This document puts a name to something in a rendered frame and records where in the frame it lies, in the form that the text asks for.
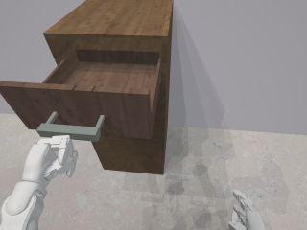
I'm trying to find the right robot hand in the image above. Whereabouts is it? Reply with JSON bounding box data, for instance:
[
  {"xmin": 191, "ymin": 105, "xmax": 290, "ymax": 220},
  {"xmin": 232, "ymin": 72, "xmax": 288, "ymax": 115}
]
[{"xmin": 228, "ymin": 189, "xmax": 267, "ymax": 230}]

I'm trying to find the left robot hand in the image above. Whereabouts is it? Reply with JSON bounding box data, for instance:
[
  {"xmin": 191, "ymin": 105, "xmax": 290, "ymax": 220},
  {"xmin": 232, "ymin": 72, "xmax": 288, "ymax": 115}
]
[{"xmin": 21, "ymin": 135, "xmax": 79, "ymax": 188}]

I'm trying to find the handle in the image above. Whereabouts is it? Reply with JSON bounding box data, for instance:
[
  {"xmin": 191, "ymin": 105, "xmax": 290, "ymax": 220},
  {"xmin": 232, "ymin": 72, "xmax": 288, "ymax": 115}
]
[{"xmin": 36, "ymin": 111, "xmax": 105, "ymax": 142}]

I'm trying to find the cabinet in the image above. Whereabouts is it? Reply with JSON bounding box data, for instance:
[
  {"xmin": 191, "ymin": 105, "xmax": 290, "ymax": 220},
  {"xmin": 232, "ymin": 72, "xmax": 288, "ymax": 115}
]
[{"xmin": 43, "ymin": 0, "xmax": 174, "ymax": 175}]

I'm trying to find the robot left forearm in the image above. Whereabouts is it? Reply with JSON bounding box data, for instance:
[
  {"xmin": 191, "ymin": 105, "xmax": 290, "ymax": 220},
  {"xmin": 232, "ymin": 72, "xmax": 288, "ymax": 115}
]
[{"xmin": 0, "ymin": 180, "xmax": 47, "ymax": 230}]

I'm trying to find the drawer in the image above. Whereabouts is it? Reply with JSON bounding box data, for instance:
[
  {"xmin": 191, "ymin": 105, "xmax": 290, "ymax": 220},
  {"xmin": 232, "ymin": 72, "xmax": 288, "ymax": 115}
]
[{"xmin": 0, "ymin": 48, "xmax": 161, "ymax": 139}]

